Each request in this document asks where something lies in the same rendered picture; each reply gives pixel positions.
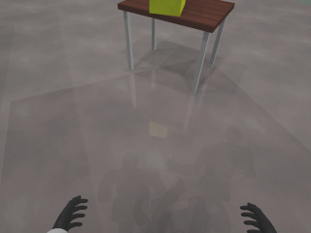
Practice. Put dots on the carton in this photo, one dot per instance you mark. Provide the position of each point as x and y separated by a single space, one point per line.
166 7

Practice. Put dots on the right robot hand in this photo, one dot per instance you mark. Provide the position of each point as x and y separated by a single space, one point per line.
262 222

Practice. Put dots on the left robot hand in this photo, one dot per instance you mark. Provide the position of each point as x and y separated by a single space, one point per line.
66 216

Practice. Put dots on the table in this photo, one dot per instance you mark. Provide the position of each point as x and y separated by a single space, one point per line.
204 15

